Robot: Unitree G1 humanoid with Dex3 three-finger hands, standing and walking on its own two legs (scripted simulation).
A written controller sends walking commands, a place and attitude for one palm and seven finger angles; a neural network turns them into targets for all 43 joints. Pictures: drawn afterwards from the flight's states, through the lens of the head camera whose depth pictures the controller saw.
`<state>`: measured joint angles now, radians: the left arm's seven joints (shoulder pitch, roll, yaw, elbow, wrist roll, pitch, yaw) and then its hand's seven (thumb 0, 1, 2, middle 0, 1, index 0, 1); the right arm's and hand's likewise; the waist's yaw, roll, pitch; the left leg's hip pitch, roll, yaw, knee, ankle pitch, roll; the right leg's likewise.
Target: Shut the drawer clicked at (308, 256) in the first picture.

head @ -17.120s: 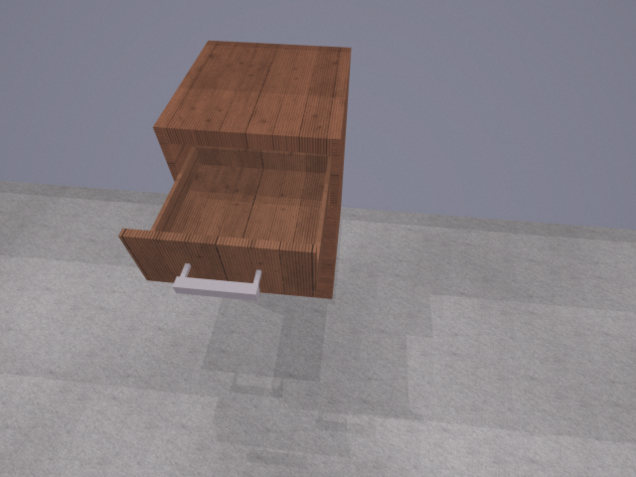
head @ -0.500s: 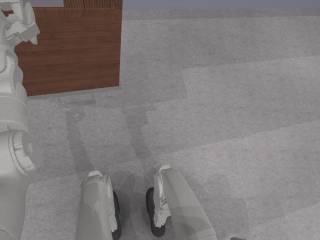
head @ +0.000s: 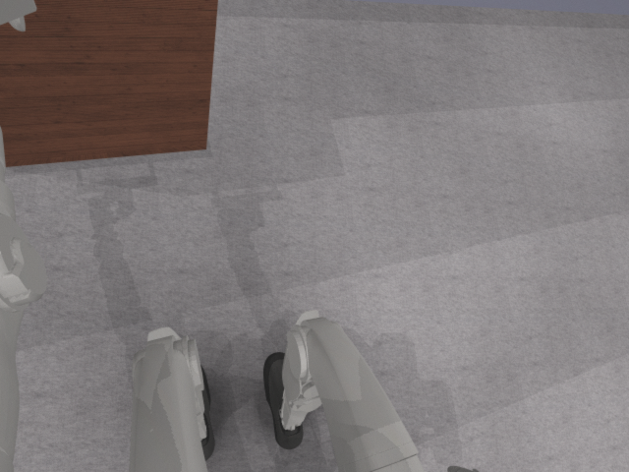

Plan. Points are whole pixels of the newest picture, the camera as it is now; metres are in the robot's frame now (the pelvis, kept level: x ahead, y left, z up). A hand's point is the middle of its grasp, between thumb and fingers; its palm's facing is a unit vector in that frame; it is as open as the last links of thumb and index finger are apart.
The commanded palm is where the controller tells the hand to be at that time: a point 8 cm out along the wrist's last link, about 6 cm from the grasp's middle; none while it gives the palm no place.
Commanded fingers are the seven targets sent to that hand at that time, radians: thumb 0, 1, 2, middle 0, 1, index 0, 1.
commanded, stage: pull the fist back off the drawer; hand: left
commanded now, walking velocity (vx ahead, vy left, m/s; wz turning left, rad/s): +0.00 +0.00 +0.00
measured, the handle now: out of the picture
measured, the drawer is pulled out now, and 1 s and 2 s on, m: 0.00 0.00 0.00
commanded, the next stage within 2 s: draw the hand back to the body in 0.52 s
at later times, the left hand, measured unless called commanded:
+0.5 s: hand out of the picture +0.59 +0.23 +0.04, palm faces +0.17 -0.98 -0.05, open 3.2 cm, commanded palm +0.57 +0.23 +0.05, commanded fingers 0.00 0.90 0.90 -1.40 -1.60 -1.40 -1.60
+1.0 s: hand out of the picture +0.46 +0.25 +0.16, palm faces +0.23 -0.97 -0.04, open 3.3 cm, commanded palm +0.43 +0.27 +0.17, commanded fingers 0.00 0.90 0.90 -1.40 -1.60 -1.40 -1.60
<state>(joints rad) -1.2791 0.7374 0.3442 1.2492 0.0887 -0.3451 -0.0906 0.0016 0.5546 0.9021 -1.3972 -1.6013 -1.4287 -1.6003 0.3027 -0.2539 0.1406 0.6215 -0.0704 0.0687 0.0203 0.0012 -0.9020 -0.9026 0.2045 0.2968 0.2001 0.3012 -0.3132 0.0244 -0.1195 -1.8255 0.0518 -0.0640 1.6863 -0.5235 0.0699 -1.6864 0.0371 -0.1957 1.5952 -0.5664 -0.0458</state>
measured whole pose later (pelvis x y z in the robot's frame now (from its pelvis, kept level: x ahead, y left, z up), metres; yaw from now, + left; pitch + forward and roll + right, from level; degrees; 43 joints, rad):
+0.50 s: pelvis +0.03 +0.00 +0.03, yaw +0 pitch +37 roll -8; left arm -0.98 0.57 0.43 1.03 0.00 -0.39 -0.08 0.02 0.84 0.89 -1.40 -1.60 -1.40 -1.60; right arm 0.31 -0.24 0.09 0.60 -0.05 0.10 0.06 0.00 -0.90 -0.90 0.20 0.30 0.20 0.30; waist -0.24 0.06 -0.15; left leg -1.69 0.07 -0.01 1.62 -0.59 0.07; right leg -1.58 0.06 -0.14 1.53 -0.61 -0.04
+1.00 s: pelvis +0.08 +0.00 +0.13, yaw +6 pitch +25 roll -4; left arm -0.30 0.31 0.25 0.43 -0.18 -0.31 -0.06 0.02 0.90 0.89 -1.40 -1.60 -1.40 -1.60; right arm 0.23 -0.24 0.04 0.55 0.04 0.05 0.02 0.01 -0.90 -0.90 0.20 0.30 0.20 0.30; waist -0.07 0.03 -0.17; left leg -1.12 0.03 0.00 1.20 -0.52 0.05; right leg -1.02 0.04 -0.11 1.13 -0.55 -0.03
